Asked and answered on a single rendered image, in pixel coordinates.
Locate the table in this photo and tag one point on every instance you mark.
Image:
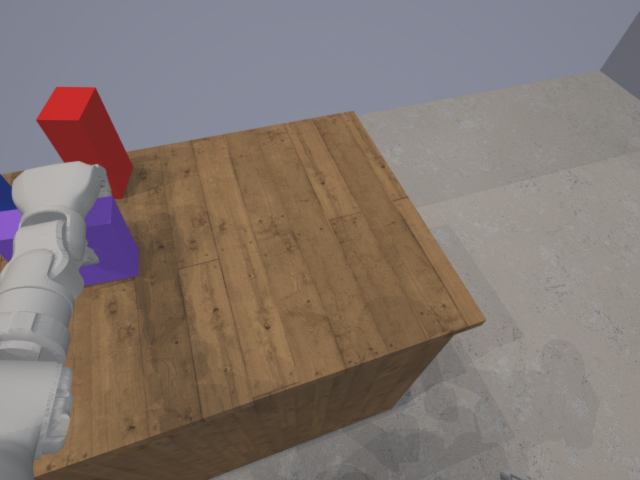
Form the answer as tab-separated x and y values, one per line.
287	288

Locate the robot left upper arm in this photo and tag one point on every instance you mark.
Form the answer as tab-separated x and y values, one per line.
35	407

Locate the sponge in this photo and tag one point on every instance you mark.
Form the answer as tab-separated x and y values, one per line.
106	233

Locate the left robot hand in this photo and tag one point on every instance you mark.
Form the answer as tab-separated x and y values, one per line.
74	185

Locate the left robot forearm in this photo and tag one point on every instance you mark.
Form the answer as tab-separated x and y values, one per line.
39	285

